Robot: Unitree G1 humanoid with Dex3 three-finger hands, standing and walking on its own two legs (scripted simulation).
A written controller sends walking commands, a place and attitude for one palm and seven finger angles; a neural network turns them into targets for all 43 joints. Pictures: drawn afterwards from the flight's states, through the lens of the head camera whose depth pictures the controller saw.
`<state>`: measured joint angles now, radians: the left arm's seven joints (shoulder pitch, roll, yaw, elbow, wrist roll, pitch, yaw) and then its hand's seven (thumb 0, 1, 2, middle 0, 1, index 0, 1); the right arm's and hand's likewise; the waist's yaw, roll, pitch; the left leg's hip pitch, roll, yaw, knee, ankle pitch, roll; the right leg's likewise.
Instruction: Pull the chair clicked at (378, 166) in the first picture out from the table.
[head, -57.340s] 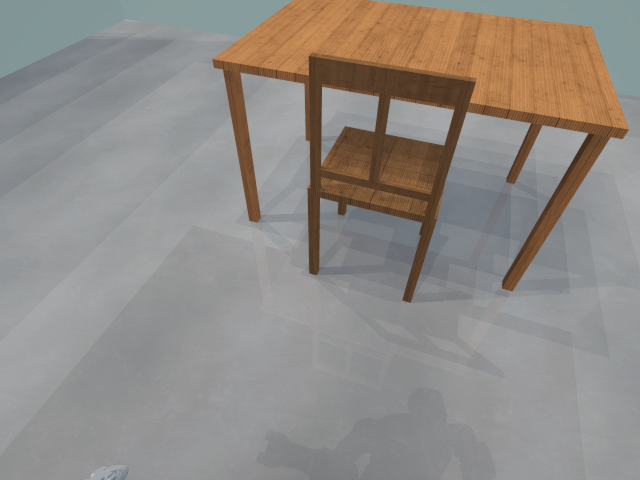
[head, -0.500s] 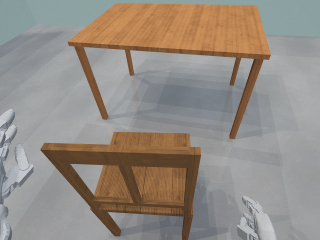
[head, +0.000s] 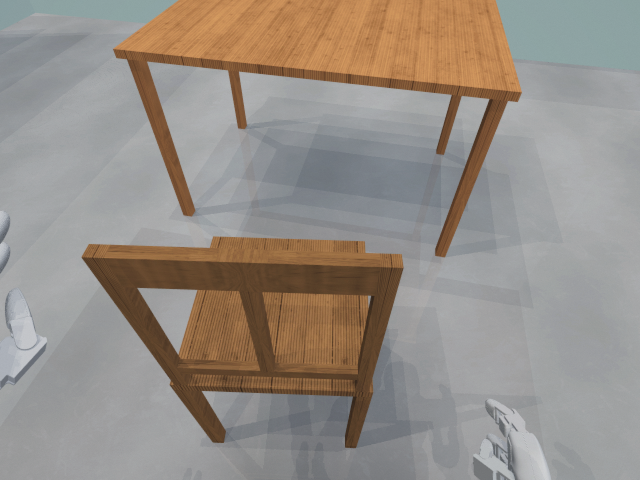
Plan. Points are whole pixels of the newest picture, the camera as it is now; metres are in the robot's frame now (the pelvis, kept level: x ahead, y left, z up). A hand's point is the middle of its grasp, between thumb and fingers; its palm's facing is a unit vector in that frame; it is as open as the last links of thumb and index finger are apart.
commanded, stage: step back with the hand held close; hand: left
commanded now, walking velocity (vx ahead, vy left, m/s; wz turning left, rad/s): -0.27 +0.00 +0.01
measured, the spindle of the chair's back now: (260, 332) +0.35 +0.13 -0.10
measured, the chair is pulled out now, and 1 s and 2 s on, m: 0.63 0.63 0.63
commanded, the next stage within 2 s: stop stepping back and stand still in 1.00 s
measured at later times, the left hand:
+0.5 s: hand (21, 369) +0.17 +0.26 +0.17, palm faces +0.46 -0.76 -0.46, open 7.4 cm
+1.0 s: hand (44, 452) +0.11 +0.20 +0.18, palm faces +0.30 -0.76 -0.58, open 7.4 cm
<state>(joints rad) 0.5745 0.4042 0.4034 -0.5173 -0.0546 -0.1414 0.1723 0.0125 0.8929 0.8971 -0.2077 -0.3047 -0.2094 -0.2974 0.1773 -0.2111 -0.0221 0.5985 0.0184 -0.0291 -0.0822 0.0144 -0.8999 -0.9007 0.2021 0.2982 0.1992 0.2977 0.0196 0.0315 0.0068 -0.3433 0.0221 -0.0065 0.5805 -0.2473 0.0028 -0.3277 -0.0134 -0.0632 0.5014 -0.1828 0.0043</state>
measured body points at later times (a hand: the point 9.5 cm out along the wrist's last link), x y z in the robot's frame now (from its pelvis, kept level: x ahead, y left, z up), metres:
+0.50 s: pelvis -0.03 +0.00 -0.01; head +0.00 +0.01 +0.44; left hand +0.14 +0.30 +0.20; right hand +0.15 -0.23 -0.10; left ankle +0.03 +0.11 -0.72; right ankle +0.05 -0.12 -0.73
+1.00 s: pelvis -0.11 -0.04 +0.00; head -0.04 -0.04 +0.44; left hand +0.09 +0.24 +0.22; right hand +0.09 -0.26 -0.10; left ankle -0.02 +0.11 -0.73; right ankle -0.14 -0.17 -0.73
